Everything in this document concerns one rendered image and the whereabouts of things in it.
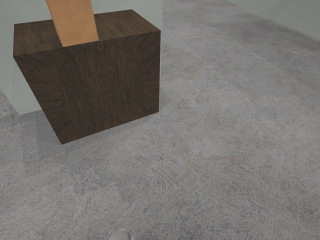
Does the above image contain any pedestal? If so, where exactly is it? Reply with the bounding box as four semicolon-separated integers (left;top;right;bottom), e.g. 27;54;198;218
13;9;161;145

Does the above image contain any robot left thigh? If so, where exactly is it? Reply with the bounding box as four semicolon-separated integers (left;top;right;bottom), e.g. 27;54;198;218
109;230;134;240

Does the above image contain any carton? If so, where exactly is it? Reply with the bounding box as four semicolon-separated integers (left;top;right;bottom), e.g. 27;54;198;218
46;0;99;47

